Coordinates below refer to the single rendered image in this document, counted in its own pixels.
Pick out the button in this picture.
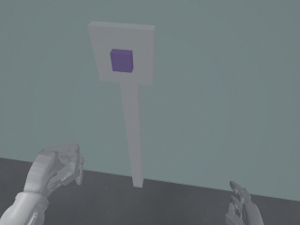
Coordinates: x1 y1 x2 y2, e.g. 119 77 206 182
110 49 134 73

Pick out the left robot hand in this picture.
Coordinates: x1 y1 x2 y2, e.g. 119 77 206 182
23 142 84 199

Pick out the right robot hand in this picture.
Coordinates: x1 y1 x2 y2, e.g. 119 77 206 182
225 181 263 225

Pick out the robot left forearm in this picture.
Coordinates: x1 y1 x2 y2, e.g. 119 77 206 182
0 191 49 225

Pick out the panel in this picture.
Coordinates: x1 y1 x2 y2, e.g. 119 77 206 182
87 21 156 188

